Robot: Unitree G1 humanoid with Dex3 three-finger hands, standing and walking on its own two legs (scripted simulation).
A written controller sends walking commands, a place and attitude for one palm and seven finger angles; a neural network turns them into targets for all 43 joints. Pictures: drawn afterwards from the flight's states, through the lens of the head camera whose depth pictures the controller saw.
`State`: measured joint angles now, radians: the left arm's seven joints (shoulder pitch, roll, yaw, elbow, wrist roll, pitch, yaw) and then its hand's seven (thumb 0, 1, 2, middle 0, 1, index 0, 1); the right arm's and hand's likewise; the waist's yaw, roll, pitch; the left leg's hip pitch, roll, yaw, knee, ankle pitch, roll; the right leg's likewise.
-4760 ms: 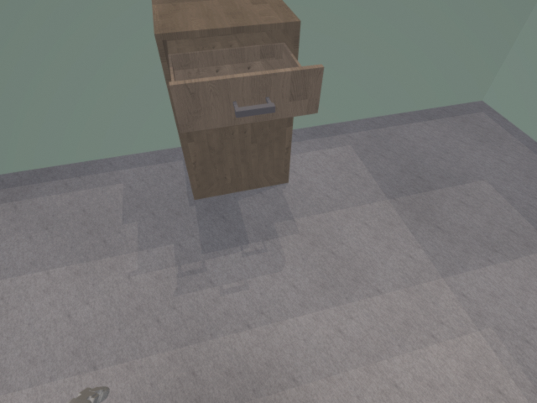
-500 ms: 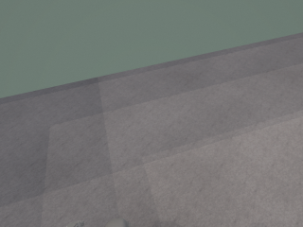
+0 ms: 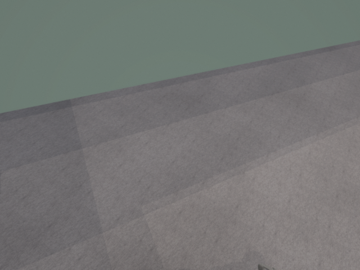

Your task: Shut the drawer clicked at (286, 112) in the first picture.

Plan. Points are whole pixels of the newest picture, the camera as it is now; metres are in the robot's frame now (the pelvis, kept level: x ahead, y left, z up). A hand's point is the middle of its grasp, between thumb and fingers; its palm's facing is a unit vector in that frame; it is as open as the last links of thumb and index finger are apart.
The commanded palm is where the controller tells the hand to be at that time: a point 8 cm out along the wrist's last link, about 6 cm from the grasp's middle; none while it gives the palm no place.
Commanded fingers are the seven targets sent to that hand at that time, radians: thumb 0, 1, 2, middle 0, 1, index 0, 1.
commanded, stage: walk to a spot facing it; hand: left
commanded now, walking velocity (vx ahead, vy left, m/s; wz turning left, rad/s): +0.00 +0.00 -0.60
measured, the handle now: out of the picture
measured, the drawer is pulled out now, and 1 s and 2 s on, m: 0.30 0.30 0.30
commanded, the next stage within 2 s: turn to face it in 0.12 s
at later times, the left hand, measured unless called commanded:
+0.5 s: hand (148, 231) +0.24 +0.10 -0.15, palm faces -0.15 -0.97 -0.20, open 7.4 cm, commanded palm none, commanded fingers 0.00 0.90 0.90 -0.20 -0.30 -0.20 -0.30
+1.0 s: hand out of the picture +0.05 +0.25 -0.17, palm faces +0.26 -0.93 -0.27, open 7.4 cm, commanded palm none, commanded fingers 0.00 0.90 0.90 -0.20 -0.30 -0.20 -0.30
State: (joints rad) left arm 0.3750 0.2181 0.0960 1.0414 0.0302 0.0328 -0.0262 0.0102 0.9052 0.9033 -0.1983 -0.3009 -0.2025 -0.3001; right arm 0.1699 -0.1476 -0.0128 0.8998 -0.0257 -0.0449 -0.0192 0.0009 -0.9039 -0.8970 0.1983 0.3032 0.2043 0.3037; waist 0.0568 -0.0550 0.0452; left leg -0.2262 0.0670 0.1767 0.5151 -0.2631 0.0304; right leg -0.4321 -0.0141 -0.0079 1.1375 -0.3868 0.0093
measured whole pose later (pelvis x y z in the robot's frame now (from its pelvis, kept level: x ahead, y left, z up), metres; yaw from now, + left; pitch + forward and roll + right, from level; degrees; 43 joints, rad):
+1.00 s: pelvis +0.04 +0.02 +0.00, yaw +11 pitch +2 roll -2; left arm 0.22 0.27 0.11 0.97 0.02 0.07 0.02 0.01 0.91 0.90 -0.19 -0.30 -0.20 -0.30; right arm 0.24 -0.19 -0.06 0.94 -0.02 0.02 -0.02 0.00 -0.90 -0.90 0.20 0.30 0.20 0.30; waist 0.00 -0.02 0.04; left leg -0.31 -0.03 0.05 0.46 -0.18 0.08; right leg -0.51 -0.08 -0.01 1.13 -0.31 0.09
